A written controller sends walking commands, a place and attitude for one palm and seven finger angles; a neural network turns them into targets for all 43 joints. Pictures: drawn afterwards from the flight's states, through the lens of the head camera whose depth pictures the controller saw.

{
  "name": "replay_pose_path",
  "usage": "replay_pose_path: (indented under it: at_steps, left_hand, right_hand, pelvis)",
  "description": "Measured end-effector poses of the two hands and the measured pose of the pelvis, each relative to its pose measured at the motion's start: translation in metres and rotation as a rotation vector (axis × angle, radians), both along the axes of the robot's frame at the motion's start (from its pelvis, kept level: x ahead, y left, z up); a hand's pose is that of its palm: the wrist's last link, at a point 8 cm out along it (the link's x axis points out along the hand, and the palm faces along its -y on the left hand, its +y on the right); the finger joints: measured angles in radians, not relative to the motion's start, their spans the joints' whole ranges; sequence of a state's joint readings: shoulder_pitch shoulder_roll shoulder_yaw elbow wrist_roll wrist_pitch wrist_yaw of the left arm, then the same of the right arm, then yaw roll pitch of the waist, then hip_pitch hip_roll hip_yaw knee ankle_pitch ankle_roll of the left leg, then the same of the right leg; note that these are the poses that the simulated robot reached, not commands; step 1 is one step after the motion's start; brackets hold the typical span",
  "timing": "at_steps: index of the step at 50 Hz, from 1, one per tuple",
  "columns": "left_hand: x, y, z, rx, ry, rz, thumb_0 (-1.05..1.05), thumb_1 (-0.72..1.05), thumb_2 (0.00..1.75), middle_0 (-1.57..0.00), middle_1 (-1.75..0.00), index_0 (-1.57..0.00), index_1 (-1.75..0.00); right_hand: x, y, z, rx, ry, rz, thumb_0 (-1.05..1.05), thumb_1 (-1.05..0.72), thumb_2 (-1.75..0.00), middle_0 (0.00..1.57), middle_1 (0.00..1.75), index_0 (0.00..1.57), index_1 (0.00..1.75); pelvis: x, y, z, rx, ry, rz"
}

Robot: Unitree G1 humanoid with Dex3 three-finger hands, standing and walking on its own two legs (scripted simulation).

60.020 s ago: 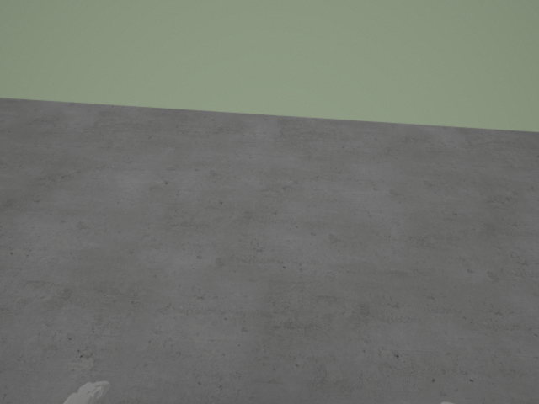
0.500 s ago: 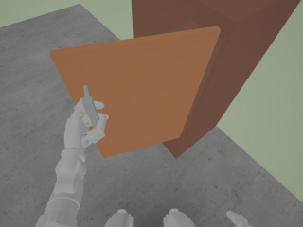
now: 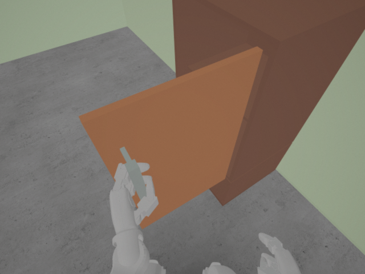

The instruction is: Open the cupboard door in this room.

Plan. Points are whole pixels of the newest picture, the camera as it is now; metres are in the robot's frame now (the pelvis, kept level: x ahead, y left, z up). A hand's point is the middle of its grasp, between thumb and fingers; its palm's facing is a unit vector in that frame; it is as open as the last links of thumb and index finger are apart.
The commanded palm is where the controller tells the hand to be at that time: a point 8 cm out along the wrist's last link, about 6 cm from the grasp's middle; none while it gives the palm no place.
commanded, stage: pull the door open along its arc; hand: left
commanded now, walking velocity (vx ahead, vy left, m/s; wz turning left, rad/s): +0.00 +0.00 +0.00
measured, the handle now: (134, 175) +0.32 +0.12 +0.04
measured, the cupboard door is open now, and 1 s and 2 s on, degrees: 89 89 95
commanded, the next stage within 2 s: open thumb and fingers to let go in 0.08 s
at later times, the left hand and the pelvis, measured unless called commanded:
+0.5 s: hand (155, 201) +0.27 +0.07 +0.03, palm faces +0.30 -0.95 -0.01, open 8.2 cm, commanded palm +0.22 +0.11 +0.04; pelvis +0.00 +0.00 -0.01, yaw +1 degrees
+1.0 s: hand (153, 202) +0.27 +0.07 +0.03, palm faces +0.21 -0.98 -0.02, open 15.0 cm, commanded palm +0.22 +0.10 +0.04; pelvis +0.00 +0.02 -0.01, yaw +0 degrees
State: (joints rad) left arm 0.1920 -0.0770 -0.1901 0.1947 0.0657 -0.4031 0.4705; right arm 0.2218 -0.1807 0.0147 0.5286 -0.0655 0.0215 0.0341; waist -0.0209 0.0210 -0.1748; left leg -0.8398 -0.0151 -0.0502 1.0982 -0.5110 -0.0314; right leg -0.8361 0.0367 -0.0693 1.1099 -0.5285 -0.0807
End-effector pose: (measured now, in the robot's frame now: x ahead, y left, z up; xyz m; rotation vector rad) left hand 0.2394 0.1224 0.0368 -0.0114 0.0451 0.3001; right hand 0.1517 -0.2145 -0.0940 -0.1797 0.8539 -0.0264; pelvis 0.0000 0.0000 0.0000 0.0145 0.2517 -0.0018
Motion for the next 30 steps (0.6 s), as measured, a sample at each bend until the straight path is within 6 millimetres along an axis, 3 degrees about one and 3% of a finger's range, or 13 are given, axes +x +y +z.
replay_pose_path:
  at_steps: [10,17,23,30]
  left_hand:
    - [-0.023,-0.022,0.001,0.012,0.011,-0.042,0.01,0.69,0.76,-0.33,-1.33,-0.38,-1.35]
    - [-0.011,-0.018,-0.004,0.008,-0.001,0.0,0.01,0.64,0.77,-0.36,-1.33,-0.39,-1.34]
    - [-0.008,-0.01,-0.002,0.004,0.014,0.01,0.01,0.42,0.69,-0.36,-1.3,-0.38,-1.3]
    - [-0.007,-0.006,-0.002,0.0,0.015,-0.021,0.0,0.01,0.52,-0.33,-1.26,-0.36,-1.26]
  right_hand:
    - [0.009,-0.016,0.001,-0.018,-0.062,0.007,0.01,-0.91,-0.9,0.2,0.3,0.2,0.3]
    - [0.022,-0.011,-0.004,-0.017,-0.083,0.029,0.01,-0.91,-0.9,0.2,0.3,0.2,0.3]
    - [0.026,-0.001,-0.002,0.001,-0.082,0.037,0.01,-0.91,-0.9,0.2,0.3,0.2,0.3]
    - [0.023,0.007,0.0,-0.011,-0.074,0.038,0.01,-0.91,-0.9,0.2,0.3,0.2,0.3]
  pelvis:
    - [0.001,-0.009,-0.003,0.01,0.008,0.012]
    - [-0.001,-0.01,-0.008,0.009,0.02,0.023]
    - [0.001,-0.006,-0.006,0.007,0.021,0.023]
    - [0.003,0.003,-0.005,-0.004,0.021,0.02]
